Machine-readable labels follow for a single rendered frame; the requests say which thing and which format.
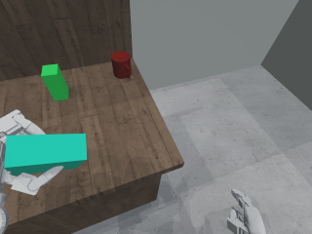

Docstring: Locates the left robot hand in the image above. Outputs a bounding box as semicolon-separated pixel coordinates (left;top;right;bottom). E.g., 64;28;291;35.
0;109;64;196

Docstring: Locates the robot left forearm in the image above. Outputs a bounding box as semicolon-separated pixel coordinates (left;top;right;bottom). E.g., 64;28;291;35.
0;192;10;234

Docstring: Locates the right robot hand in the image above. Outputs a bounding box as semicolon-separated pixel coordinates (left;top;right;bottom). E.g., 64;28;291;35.
227;188;266;234

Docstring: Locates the sponge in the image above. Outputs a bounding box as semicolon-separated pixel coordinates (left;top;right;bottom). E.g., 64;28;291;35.
4;134;88;176

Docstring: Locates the table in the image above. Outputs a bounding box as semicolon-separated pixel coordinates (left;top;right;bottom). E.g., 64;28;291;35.
0;0;184;234

